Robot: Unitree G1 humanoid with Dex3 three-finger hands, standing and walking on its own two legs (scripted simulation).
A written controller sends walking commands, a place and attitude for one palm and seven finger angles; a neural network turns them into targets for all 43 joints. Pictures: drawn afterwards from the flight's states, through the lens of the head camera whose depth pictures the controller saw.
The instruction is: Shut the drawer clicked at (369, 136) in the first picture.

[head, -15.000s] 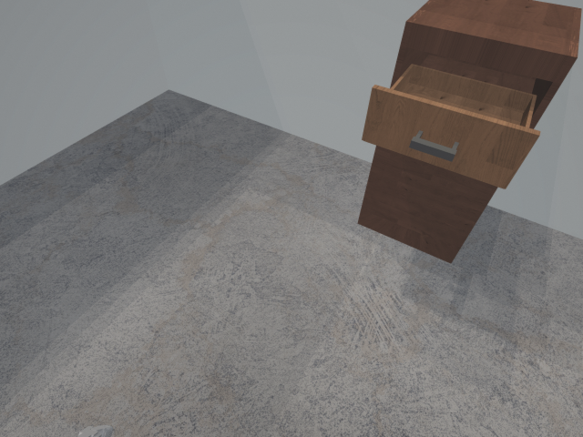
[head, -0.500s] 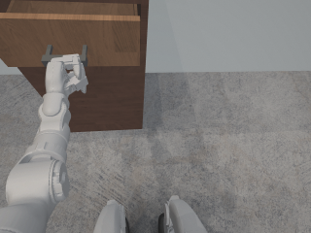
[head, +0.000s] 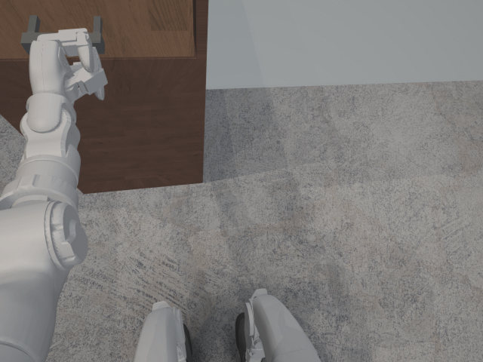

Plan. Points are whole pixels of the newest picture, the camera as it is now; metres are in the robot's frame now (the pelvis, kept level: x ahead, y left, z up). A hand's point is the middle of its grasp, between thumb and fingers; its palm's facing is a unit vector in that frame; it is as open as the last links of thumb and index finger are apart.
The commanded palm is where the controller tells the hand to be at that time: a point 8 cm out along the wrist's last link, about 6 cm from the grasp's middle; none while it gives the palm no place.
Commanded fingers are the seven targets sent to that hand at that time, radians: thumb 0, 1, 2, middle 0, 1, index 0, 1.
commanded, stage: push the drawer shut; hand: left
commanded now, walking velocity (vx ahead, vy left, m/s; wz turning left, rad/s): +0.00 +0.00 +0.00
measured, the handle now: (65, 33) +0.63 +0.20 +0.07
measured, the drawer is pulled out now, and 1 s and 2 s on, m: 0.00 0.00 0.00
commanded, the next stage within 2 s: pull the fist back off the drawer in 0.38 s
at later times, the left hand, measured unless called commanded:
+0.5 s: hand (87, 67) +0.56 +0.16 +0.07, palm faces +0.02 -1.00 -0.05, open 3.2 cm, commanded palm +0.60 +0.17 +0.07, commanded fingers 0.00 0.90 0.90 -1.40 -1.60 -1.40 -1.60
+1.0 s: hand (92, 71) +0.56 +0.16 +0.07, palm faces +0.02 -1.00 -0.04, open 3.0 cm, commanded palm +0.54 +0.18 +0.07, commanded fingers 0.00 0.90 0.90 -1.40 -1.60 -1.40 -1.60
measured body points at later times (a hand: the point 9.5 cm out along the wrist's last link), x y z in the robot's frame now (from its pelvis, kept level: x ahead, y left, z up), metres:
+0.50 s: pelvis -0.02 +0.01 -0.01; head +0.16 +0.06 +0.40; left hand +0.56 +0.22 +0.07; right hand -0.05 -0.25 -0.10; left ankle +0.03 +0.10 -0.63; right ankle +0.03 -0.11 -0.63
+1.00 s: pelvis -0.02 +0.01 -0.01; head +0.16 +0.05 +0.40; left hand +0.55 +0.21 +0.07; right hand -0.05 -0.24 -0.10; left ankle +0.03 +0.10 -0.63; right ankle +0.03 -0.11 -0.63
